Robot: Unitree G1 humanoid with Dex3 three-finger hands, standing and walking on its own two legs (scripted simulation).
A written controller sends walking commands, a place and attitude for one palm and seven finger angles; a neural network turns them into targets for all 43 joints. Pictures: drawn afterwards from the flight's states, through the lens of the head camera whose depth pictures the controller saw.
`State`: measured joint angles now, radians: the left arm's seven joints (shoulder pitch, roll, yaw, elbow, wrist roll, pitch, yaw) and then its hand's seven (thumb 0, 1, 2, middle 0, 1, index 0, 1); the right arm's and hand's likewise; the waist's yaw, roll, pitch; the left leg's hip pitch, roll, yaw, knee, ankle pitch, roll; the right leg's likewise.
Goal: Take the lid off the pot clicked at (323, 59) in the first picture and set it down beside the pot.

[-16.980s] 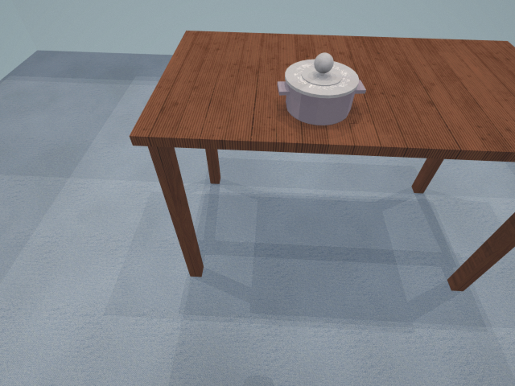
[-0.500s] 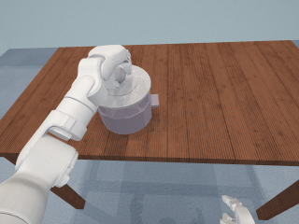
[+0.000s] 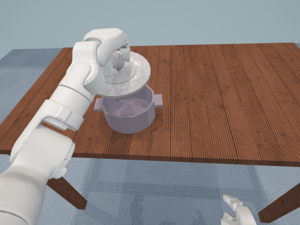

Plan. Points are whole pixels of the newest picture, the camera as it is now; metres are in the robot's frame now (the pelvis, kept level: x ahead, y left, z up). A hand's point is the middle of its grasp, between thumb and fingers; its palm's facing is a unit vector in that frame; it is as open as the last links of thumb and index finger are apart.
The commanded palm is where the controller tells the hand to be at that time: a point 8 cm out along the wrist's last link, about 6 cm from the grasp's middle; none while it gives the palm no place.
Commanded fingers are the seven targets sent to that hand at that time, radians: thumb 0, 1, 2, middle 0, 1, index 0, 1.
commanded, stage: lift the lid straight up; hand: left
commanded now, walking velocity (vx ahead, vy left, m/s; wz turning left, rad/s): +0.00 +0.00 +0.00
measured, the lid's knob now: (115, 61) +0.48 +0.10 +0.22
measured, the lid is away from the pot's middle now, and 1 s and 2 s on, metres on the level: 0.01 0.02 0.15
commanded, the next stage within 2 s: move the lid sideways beside the pot in 0.82 s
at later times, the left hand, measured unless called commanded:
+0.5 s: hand (110, 43) +0.46 +0.10 +0.27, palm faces -0.11 -0.02 -0.99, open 7.8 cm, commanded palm +0.44 +0.10 +0.34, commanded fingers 0.00 0.57 1.09 -0.93 -1.00 -0.86 -0.98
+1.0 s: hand (109, 37) +0.46 +0.10 +0.29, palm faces -0.10 -0.03 -0.99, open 7.8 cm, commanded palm +0.43 +0.11 +0.35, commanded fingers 0.00 0.57 1.09 -0.93 -1.00 -0.86 -0.98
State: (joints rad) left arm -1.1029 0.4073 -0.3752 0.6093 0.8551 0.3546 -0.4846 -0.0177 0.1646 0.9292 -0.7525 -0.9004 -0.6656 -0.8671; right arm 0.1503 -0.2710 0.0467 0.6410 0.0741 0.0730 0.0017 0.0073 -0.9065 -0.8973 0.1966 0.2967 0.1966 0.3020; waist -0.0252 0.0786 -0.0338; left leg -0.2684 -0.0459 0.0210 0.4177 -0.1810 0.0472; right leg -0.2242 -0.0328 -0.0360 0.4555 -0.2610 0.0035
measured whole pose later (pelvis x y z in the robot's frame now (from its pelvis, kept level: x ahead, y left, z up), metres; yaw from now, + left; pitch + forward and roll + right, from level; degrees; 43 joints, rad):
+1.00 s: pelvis +0.00 +0.00 +0.00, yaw +0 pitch +3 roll +1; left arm -1.29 0.41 -0.35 0.70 0.89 0.38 -0.54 -0.03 0.16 0.93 -0.76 -0.90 -0.67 -0.87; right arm 0.14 -0.27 0.06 0.64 0.07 0.04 -0.01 0.01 -0.91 -0.90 0.20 0.30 0.20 0.30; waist -0.03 0.08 -0.05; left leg -0.28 -0.05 0.02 0.40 -0.17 0.05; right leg -0.24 -0.04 -0.03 0.44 -0.25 0.01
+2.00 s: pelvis +0.00 +0.01 +0.00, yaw +0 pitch +3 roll -1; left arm -1.22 0.66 -0.26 0.71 0.93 0.28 -0.59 -0.03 0.16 0.93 -0.76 -0.91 -0.66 -0.86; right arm 0.19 -0.29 0.05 0.63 0.09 0.09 -0.03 0.01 -0.91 -0.90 0.20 0.30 0.20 0.30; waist -0.04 0.06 -0.03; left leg -0.31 -0.05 0.02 0.42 -0.17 0.07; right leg -0.24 -0.04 -0.04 0.41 -0.23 0.02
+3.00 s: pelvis +0.00 +0.02 +0.00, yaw +0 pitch +5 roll -1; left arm -1.22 0.84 -0.16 0.82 0.97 0.16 -0.61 -0.03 0.17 0.93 -0.77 -0.91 -0.66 -0.86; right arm 0.24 -0.30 0.04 0.65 0.10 0.14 -0.05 0.00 -0.91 -0.90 0.20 0.30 0.20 0.30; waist -0.05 0.05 -0.01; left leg -0.34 -0.05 0.01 0.43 -0.18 0.07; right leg -0.25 -0.03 -0.05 0.37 -0.21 0.02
